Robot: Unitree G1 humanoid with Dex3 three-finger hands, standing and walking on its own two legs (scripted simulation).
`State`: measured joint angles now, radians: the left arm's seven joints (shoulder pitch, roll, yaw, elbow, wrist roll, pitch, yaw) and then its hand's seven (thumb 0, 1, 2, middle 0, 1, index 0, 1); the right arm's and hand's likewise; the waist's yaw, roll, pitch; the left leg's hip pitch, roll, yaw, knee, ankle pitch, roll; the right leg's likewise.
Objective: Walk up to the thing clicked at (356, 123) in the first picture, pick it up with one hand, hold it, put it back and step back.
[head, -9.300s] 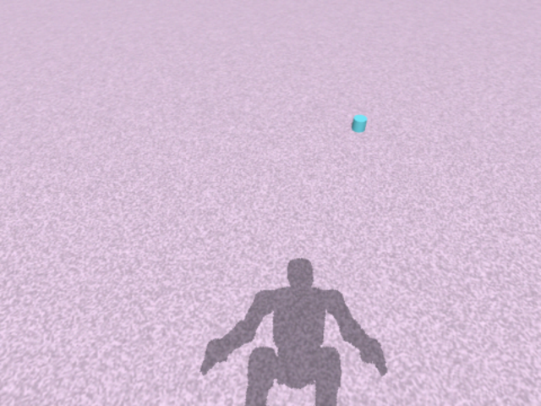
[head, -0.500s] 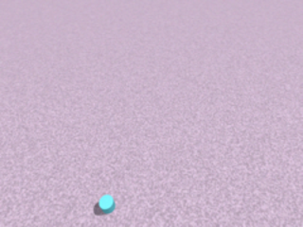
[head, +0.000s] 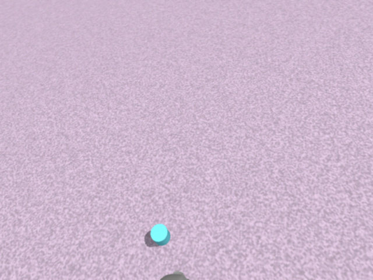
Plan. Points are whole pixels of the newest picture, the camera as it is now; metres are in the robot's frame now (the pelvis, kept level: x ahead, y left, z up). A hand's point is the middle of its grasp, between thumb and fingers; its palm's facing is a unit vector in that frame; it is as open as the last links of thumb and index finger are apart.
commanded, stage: walk up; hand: left
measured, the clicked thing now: (160, 234) +0.43 +0.25 -0.72
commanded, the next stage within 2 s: none
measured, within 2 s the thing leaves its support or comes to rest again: neither
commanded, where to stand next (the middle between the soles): +0.07 +0.02 m, yaw -5 degrees
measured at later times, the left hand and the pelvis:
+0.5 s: hand out of the picture +0.03 +0.36 -0.17, palm faces -0.11 -0.93 -0.34, open 7.3 cm; pelvis -0.04 +0.10 +0.00, yaw -5 degrees
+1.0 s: hand out of the picture -0.13 +0.35 -0.12, palm faces -0.11 -0.92 -0.38, open 7.4 cm; pelvis -0.15 +0.07 +0.02, yaw -10 degrees
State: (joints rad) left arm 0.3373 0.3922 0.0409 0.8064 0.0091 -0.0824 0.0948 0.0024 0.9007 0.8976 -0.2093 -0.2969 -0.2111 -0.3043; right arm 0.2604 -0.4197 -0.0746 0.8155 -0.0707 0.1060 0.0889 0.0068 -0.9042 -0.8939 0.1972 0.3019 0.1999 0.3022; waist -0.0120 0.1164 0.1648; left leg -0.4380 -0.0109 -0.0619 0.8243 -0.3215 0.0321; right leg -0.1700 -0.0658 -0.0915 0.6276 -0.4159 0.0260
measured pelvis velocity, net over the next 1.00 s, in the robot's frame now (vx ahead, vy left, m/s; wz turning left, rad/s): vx -0.15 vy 0.07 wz -0.18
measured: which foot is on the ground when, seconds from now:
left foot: up 0.00-0.04, down 0.06-0.78, up 0.80-1.00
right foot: down 0.00-0.10, up 0.12-0.78, down 0.80-1.00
